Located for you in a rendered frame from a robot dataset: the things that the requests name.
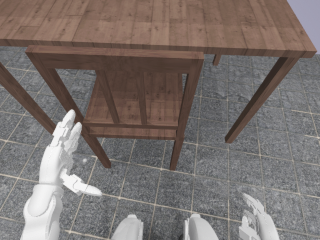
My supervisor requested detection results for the left robot thigh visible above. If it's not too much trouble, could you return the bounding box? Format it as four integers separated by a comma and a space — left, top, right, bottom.
110, 217, 144, 240

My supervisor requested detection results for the robot left hand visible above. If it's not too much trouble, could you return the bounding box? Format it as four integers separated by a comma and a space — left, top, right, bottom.
39, 109, 102, 197

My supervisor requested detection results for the left robot shin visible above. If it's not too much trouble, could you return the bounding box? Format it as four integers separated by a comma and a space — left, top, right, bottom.
127, 214, 137, 218

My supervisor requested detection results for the left robot forearm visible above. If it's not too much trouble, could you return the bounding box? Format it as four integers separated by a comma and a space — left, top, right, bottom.
20, 183, 64, 240

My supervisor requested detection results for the table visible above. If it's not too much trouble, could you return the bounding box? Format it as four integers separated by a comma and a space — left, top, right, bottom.
0, 0, 317, 144

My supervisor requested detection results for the chair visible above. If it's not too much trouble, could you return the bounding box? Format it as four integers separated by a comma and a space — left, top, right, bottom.
25, 45, 204, 171

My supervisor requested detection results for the robot right hand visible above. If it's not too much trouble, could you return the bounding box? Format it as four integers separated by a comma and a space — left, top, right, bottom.
238, 193, 280, 240

